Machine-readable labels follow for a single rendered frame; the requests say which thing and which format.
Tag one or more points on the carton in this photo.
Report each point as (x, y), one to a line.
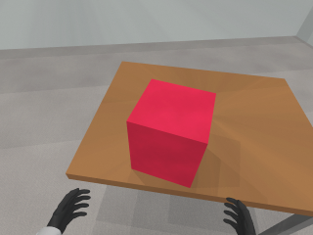
(168, 131)

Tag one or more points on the right robot hand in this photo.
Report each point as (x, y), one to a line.
(244, 225)

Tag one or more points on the left robot hand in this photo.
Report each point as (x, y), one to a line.
(64, 213)

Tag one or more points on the table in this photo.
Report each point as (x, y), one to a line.
(259, 150)

